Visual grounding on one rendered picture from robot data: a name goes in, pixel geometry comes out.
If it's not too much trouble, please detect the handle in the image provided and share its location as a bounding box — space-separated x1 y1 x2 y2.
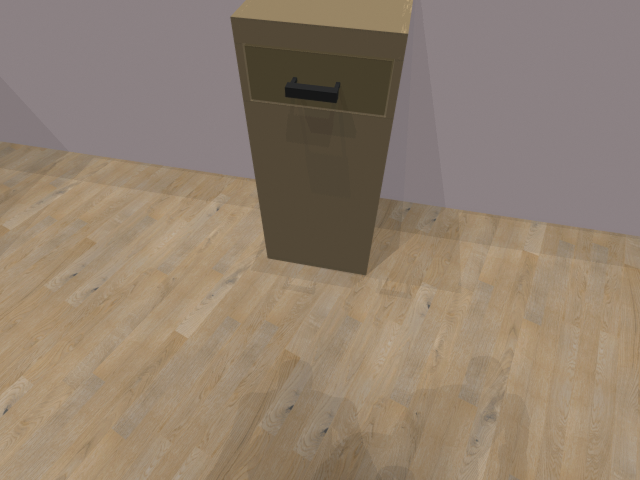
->
285 77 340 103

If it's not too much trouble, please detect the cabinet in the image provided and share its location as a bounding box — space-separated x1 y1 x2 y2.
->
230 0 413 275

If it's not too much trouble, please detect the drawer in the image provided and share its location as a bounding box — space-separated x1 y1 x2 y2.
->
244 43 394 115

